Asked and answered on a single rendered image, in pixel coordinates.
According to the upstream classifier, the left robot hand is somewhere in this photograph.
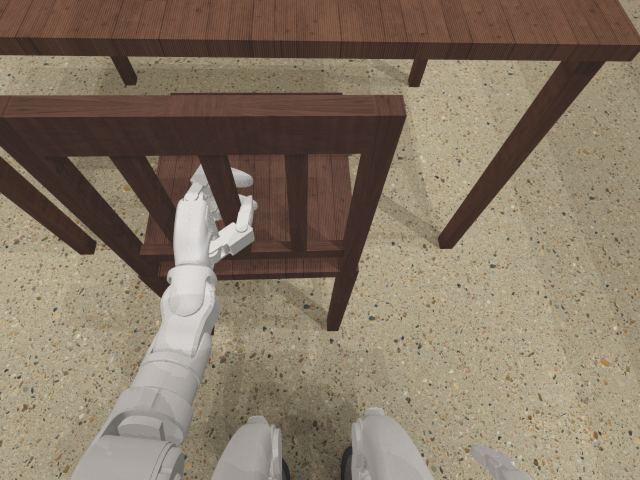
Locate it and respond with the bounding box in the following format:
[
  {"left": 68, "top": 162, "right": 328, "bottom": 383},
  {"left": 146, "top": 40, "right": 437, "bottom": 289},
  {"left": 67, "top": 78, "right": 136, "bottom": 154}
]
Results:
[{"left": 173, "top": 164, "right": 258, "bottom": 270}]

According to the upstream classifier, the left robot forearm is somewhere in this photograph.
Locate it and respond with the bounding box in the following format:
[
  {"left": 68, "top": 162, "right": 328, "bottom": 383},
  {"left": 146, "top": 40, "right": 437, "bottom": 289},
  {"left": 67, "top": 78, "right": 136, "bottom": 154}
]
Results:
[{"left": 70, "top": 264, "right": 220, "bottom": 480}]

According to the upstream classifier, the left robot upper arm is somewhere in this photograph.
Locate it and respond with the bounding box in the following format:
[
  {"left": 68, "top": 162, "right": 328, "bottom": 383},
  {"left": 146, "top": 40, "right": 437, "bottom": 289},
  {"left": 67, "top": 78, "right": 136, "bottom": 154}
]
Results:
[{"left": 75, "top": 435, "right": 185, "bottom": 480}]

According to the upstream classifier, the robot right shin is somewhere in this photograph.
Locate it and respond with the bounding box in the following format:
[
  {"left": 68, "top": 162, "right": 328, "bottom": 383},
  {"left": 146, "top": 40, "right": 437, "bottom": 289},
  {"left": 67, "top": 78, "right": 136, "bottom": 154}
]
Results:
[{"left": 351, "top": 408, "right": 385, "bottom": 480}]

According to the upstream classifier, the table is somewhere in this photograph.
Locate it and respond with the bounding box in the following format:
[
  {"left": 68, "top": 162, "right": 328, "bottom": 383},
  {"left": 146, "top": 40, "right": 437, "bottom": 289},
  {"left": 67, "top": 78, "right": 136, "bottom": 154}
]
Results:
[{"left": 0, "top": 0, "right": 640, "bottom": 255}]

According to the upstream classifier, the right robot hand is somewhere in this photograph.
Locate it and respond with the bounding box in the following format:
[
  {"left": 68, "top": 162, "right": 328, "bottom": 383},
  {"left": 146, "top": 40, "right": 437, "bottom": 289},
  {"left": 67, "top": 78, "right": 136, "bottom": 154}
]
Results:
[{"left": 471, "top": 444, "right": 532, "bottom": 480}]

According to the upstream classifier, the chair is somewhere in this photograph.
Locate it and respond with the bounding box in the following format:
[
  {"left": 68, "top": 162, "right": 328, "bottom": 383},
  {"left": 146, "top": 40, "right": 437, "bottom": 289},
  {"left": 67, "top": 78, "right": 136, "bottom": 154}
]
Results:
[{"left": 0, "top": 93, "right": 407, "bottom": 335}]

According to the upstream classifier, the right robot thigh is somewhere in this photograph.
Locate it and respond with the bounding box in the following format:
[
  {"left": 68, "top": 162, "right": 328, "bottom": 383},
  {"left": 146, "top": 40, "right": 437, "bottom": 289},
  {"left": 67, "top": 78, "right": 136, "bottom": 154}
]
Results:
[{"left": 351, "top": 415, "right": 435, "bottom": 480}]

